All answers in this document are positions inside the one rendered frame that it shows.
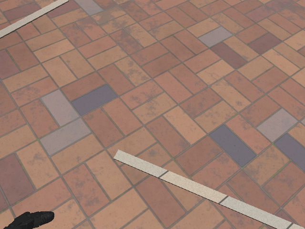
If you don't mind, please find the robot left hand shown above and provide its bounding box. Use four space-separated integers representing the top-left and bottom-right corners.
4 211 54 229

